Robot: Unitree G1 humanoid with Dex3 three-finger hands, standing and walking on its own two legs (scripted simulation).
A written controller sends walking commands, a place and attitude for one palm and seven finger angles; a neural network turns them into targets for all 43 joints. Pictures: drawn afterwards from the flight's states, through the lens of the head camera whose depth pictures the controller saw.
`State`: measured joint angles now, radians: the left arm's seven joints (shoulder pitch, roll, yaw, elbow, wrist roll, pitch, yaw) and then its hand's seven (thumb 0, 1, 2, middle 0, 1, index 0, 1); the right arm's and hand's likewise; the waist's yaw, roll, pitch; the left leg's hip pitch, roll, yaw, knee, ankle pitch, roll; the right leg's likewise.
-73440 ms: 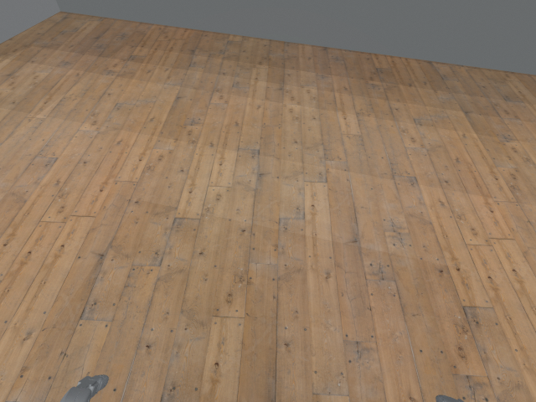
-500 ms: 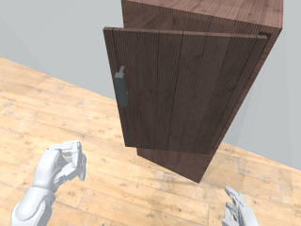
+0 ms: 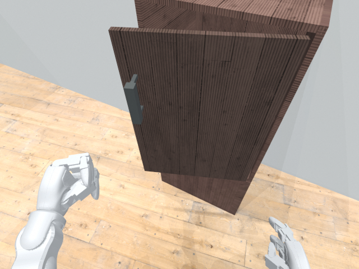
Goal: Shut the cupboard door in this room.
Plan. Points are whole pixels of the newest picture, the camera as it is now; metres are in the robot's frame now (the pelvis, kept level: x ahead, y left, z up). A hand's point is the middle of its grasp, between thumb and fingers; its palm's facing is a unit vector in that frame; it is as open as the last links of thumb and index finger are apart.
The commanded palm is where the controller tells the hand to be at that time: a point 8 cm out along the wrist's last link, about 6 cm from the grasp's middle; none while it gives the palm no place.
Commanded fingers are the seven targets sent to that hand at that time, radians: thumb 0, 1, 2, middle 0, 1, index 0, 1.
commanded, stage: bring the fist close to the handle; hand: left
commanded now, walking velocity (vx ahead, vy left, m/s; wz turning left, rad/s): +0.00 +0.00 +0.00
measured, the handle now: (136, 99) +0.51 +0.16 +0.10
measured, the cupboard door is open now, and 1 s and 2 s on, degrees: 20 20 10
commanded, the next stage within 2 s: push the door shut along its arc in 1.22 s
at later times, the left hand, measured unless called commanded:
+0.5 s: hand (126, 152) +0.34 +0.15 +0.09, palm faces -0.07 -1.00 -0.03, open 3.1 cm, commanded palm +0.33 +0.20 +0.10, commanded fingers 0.00 0.90 0.90 -1.30 -1.50 -1.30 -1.50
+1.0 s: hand (146, 122) +0.42 +0.12 +0.10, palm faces -0.03 -1.00 -0.02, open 3.1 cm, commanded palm +0.39 +0.17 +0.10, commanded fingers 0.00 0.90 0.90 -1.30 -1.50 -1.30 -1.50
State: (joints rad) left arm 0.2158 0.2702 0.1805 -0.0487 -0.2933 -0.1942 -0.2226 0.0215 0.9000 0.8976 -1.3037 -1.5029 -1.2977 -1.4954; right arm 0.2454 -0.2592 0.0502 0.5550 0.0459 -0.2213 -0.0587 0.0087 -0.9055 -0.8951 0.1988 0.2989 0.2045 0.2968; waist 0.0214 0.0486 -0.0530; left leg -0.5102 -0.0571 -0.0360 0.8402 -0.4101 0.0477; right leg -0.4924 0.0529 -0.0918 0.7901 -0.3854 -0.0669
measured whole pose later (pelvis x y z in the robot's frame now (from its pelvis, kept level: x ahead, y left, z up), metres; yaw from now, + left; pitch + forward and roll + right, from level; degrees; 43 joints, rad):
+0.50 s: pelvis +0.01 +0.00 +0.01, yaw -1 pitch +6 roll +0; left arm -0.10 0.22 0.10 0.23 -0.23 -0.16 -0.16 0.02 0.90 0.90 -1.30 -1.50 -1.30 -1.50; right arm 0.27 -0.27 0.03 0.59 0.05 -0.15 -0.04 0.01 -0.91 -0.90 0.20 0.30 0.20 0.30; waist -0.01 0.05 -0.06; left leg -0.50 -0.06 -0.01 0.78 -0.39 0.05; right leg -0.50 0.05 -0.06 0.76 -0.38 -0.06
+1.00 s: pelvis +0.01 +0.01 +0.00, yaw -3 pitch +9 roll +0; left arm -0.48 0.20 0.15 0.65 -0.15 -0.27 -0.05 0.02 0.90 0.90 -1.30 -1.50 -1.29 -1.50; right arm 0.32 -0.25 0.02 0.63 0.03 -0.06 0.00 0.01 -0.91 -0.89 0.20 0.30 0.20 0.30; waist -0.05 0.03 -0.08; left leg -0.55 -0.05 0.02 0.79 -0.39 0.06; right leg -0.57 0.05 -0.03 0.78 -0.36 -0.06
